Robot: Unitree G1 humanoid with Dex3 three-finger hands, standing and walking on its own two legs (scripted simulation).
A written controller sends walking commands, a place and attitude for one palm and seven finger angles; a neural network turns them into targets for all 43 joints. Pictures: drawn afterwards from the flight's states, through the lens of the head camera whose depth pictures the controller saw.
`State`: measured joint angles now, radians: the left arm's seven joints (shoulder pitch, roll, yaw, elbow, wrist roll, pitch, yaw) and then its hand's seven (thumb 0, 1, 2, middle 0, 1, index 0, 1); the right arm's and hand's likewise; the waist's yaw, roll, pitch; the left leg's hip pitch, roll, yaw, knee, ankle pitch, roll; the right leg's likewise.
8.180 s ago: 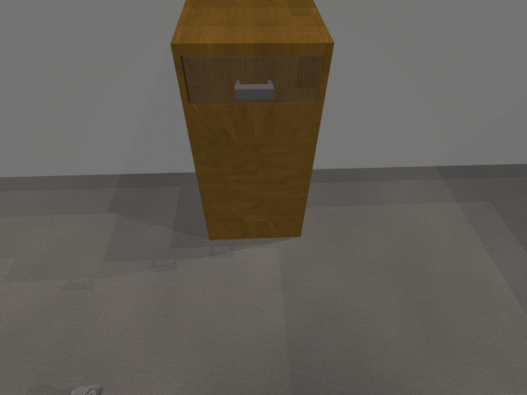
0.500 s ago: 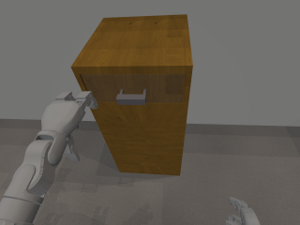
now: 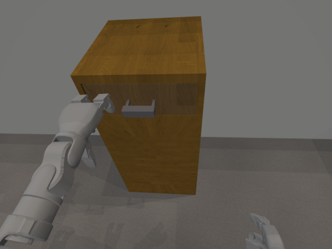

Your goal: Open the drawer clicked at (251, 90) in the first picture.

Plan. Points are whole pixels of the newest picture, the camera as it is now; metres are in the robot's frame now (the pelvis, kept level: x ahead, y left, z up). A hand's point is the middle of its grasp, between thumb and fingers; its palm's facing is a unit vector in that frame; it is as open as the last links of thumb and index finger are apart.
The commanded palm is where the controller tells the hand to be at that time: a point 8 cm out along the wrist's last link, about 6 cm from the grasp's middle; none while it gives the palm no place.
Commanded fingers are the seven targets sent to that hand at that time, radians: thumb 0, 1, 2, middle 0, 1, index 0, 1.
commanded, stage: move the hooked fingers above the handle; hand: left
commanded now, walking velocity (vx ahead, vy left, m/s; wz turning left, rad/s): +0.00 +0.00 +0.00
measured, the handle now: (139, 106) +0.54 +0.17 +0.02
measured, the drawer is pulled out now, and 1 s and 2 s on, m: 0.00 0.00 0.00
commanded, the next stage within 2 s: lower the fingers behind the handle in 1.86 s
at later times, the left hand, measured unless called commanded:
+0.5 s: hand (111, 116) +0.41 +0.20 +0.10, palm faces +0.04 -0.06 -1.00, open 13.8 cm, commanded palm +0.39 +0.21 +0.16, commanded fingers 0.00 -0.50 0.30 -0.30 -1.20 -0.30 -1.20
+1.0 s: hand (126, 108) +0.47 +0.18 +0.08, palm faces -0.03 -0.04 -1.00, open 13.8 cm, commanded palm +0.46 +0.18 +0.14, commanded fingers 0.00 -0.50 0.30 -0.30 -1.20 -0.30 -1.20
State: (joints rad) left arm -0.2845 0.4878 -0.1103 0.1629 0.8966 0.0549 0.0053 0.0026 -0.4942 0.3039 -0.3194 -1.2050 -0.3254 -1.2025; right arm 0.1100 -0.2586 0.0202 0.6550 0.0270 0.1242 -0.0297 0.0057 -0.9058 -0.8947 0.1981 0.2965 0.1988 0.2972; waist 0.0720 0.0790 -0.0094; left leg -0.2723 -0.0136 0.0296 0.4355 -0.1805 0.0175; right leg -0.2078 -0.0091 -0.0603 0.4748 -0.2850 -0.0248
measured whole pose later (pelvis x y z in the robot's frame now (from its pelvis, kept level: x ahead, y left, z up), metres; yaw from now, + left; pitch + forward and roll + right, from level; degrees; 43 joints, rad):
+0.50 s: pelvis +0.03 +0.00 +0.00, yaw -1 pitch +5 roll +1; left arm -0.42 0.44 -0.15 0.33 0.93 0.14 0.05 0.00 -0.49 0.30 -0.32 -1.20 -0.32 -1.20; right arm 0.17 -0.26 -0.01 0.66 0.04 0.16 -0.02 0.01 -0.91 -0.89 0.20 0.30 0.20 0.30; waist 0.03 0.07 -0.06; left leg -0.34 -0.01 0.05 0.49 -0.24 0.02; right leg -0.28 -0.01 -0.04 0.53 -0.34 -0.03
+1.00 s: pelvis +0.03 +0.00 -0.01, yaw -1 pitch +9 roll +1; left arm -0.67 0.40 -0.17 0.70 0.97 0.10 0.10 0.00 -0.49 0.30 -0.32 -1.20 -0.32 -1.20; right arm 0.24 -0.26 -0.04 0.68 0.04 0.17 -0.03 0.00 -0.91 -0.89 0.20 0.30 0.20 0.30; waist -0.02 0.05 -0.09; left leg -0.44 0.00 0.05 0.56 -0.27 0.01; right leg -0.38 0.00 -0.04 0.59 -0.37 -0.03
